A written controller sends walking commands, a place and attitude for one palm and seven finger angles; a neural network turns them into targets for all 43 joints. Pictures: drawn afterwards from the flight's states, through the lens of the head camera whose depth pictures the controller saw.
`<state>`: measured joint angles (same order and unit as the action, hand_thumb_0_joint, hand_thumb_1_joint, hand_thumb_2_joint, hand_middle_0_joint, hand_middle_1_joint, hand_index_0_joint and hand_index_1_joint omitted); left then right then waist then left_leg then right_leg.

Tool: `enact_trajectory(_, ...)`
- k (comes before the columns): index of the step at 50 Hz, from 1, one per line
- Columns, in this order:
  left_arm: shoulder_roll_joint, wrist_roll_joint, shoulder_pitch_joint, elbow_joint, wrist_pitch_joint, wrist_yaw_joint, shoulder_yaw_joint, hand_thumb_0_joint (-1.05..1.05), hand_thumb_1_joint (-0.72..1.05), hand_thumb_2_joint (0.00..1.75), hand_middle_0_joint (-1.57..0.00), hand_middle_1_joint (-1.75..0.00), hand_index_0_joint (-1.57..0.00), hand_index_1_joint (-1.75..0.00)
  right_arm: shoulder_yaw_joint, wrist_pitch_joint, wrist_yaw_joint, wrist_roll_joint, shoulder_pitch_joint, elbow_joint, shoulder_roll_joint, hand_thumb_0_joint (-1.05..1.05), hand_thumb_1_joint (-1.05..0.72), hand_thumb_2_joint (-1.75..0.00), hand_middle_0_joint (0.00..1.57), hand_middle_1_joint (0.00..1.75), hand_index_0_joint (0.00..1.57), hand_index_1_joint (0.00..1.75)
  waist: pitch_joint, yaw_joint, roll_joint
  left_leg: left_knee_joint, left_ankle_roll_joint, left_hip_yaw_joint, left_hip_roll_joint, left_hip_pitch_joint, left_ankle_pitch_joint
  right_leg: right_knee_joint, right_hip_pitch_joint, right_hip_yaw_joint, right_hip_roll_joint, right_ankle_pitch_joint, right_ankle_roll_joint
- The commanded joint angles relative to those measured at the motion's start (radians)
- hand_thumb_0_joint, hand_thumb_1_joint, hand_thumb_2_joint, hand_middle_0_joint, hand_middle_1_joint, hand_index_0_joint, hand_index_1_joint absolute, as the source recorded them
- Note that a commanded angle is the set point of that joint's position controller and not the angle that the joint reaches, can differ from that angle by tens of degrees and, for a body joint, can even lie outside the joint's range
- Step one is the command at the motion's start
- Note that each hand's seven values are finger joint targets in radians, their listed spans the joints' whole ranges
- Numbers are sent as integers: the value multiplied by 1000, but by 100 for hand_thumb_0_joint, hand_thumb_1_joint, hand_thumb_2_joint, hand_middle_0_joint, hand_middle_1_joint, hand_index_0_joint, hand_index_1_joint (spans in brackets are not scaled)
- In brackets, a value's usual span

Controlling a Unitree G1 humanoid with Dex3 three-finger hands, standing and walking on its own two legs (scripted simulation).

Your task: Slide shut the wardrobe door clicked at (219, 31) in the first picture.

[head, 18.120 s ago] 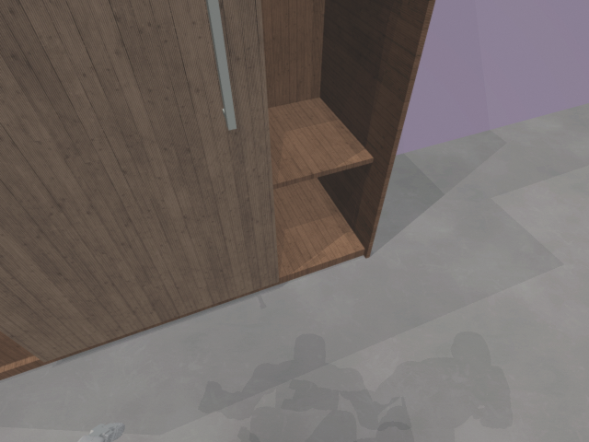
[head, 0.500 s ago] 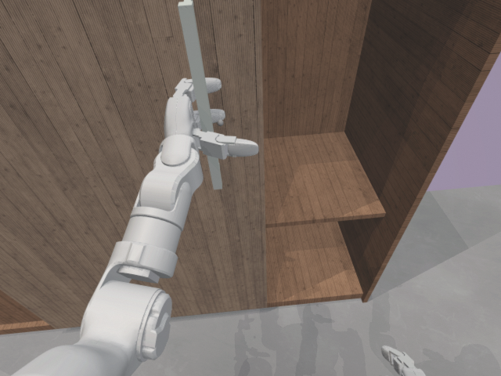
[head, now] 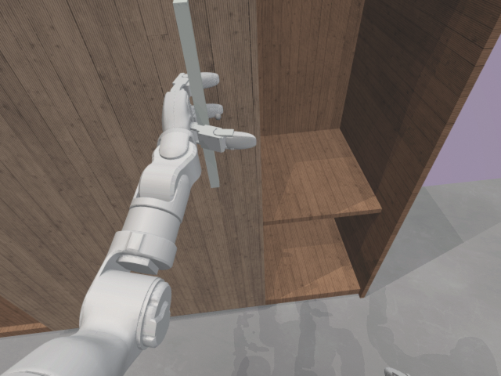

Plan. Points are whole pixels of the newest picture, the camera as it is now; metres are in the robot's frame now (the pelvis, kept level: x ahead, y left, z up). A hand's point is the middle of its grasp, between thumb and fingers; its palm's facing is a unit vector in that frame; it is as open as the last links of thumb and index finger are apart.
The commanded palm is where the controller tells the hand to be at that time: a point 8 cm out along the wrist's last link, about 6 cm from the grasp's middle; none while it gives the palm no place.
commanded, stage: grip the handle and tug to test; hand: left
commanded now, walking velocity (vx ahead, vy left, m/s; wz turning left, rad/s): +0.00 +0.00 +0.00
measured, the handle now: (202, 107) +0.49 +0.09 +0.21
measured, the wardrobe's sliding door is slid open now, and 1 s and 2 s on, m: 0.39 0.39 0.39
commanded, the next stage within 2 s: tug the door sideways, standing still in 1.34 s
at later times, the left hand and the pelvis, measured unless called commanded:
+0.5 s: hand (215, 116) +0.45 +0.07 +0.22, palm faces +0.11 -0.99 +0.03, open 7.1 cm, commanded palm +0.42 +0.12 +0.21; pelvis +0.01 +0.00 +0.00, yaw -1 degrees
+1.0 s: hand (216, 115) +0.45 +0.06 +0.22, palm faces +0.10 -0.99 +0.03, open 5.0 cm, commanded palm +0.41 +0.12 +0.21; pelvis +0.01 +0.00 +0.00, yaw -1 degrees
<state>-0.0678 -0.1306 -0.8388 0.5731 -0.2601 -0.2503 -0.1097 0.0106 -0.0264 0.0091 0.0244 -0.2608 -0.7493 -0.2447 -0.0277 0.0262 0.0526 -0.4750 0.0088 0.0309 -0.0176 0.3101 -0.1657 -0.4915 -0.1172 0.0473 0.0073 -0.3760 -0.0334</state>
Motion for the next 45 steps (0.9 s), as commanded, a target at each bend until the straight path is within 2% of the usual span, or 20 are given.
enact_trajectory(1,-128,1,-530,-248,71,8,-24,0,-27,40,-32,-123,-32,-123,31,-45,9,3,77,140,-112,0,-90,-90,20,30,20,30,-305,8,-142,-9,-53,-4,34,-272,193,79,-87,-22,16,494,26)
enact_trajectory(2,-136,0,-525,-236,70,10,-33,0,-22,42,-33,-124,-33,-124,30,-45,10,3,77,140,-112,0,-90,-90,20,30,20,30,-300,6,-163,-8,-54,-3,35,-263,191,80,-81,-22,15,503,28)
enact_trajectory(4,-166,7,-508,-217,65,11,-52,0,-13,46,-34,-125,-34,-125,30,-39,13,2,72,132,-115,0,-90,-90,20,30,20,30,-291,1,-151,-5,-53,-1,34,-255,186,86,-79,-24,14,495,30)
enact_trajectory(7,-141,10,-547,-216,65,10,-29,0,1,52,-35,-127,-35,-127,28,-43,12,3,69,134,-111,0,-90,-90,20,30,20,30,-266,17,-126,-5,-52,-4,31,-261,168,86,-113,-21,17,451,25)
enact_trajectory(8,-137,11,-545,-229,67,10,-29,0,6,54,-36,-128,-36,-128,30,-46,11,1,69,137,-110,0,-90,-90,20,30,20,30,-277,17,-121,-9,-54,-1,32,-269,180,85,-113,-22,17,464,26)
enact_trajectory(9,-167,13,-513,-220,68,7,-53,0,11,56,-36,-129,-36,-129,31,-42,11,2,69,136,-114,0,-90,-90,20,30,20,30,-278,2,-126,-6,-52,-2,29,-262,179,90,-98,-23,17,459,25)
enact_trajectory(10,-140,8,-527,-235,70,10,-30,0,15,58,-37,-129,-37,-129,28,-43,10,3,76,141,-111,0,-90,-90,20,30,20,30,-282,9,-94,-5,-52,-1,33,-265,182,87,-97,-26,15,467,23)
enact_trajectory(11,-135,5,-546,-233,72,10,-27,0,20,60,-38,-130,-38,-130,30,-46,11,3,73,140,-109,0,-90,-90,20,30,20,30,-279,16,-119,-6,-53,-3,31,-269,175,89,-107,-22,18,459,25)
enact_trajectory(14,-160,12,-519,-228,77,7,-48,0,34,66,-39,-132,-39,-132,33,-43,11,0,66,137,-114,0,-90,-90,20,30,20,30,-302,6,-129,-6,-52,-2,28,-277,194,85,-93,-21,19,473,24)
enact_trajectory(15,-139,8,-530,-258,79,8,-32,0,39,68,-40,-133,-40,-133,32,-46,10,1,71,145,-111,0,-90,-90,20,30,20,30,-313,10,-105,-9,-53,-1,31,-284,208,81,-89,-23,17,493,23)
enact_trajectory(18,-133,7,-524,-266,75,7,-31,0,53,74,-41,-135,-41,-135,34,-47,8,-1,67,147,-111,0,-90,-90,20,30,20,30,-333,11,-135,-16,-53,0,31,-295,235,74,-82,-21,18,539,27)
enact_trajectory(19,-161,10,-486,-244,71,6,-58,0,57,76,-42,-135,-42,-135,35,-41,9,-1,67,143,-113,0,-90,-90,20,30,20,30,-320,0,-143,-12,-53,1,29,-282,231,80,-71,-22,17,540,29)
enact_trajectory(22,-156,4,-515,-257,64,11,-51,0,71,82,-43,-137,-43,-137,30,-40,12,0,74,146,-112,0,-90,-90,20,30,20,30,-294,11,-148,-10,-55,4,33,-266,211,84,-76,-25,15,538,33)
enact_trajectory(24,-197,10,-479,-233,57,10,-84,0,81,86,-44,-139,-44,-139,30,-31,16,-1,71,142,-117,0,-90,-90,20,30,20,30,-280,-1,-157,-5,-54,6,30,-250,202,90,-68,-25,14,525,34)
enact_trajectory(26,-172,9,-499,-270,59,15,-62,0,90,90,-45,-140,-45,-140,28,-34,14,-1,74,151,-111,0,-90,-90,20,30,20,30,-294,3,-121,-9,-54,6,33,-265,223,80,-66,-25,14,548,29)
enact_trajectory(31,-88,6,-484,-327,64,26,14,0,90,90,-45,-140,-45,-140,34,-42,6,5,80,163,-104,0,-90,-90,20,30,20,30,-325,14,-90,-22,-53,-3,29,-327,269,75,-88,-16,24,554,22)
enact_trajectory(32,-93,1,-489,-324,60,27,9,0,90,90,-45,-140,-45,-140,35,-42,6,6,80,161,-106,0,-90,-90,20,30,20,30,-322,16,-104,-24,-54,-3,29,-325,269,76,-91,-16,24,562,24)
enact_trajectory(34,-161,-3,-439,-288,47,20,-59,0,90,90,-45,-140,-45,-140,34,-30,10,2,77,153,-116,0,-90,-90,20,30,20,30,-317,-7,-155,-14,-52,-3,30,-294,262,78,-57,-15,22,573,26)
enact_trajectory(40,-132,0,-460,-306,27,10,-41,0,90,90,-45,-140,-45,-140,29,-22,11,0,90,157,-108,0,-90,-90,20,30,20,30,-293,1,-124,-11,-53,4,35,-280,249,83,-60,-20,13,581,31)
enact_trajectory(45,-127,-1,-443,-312,27,11,-38,0,90,90,-45,-140,-45,-140,29,-16,11,0,93,162,-107,0,-90,-90,20,30,20,30,-299,0,-148,-14,-54,3,36,-278,259,78,-47,-20,13,605,31)
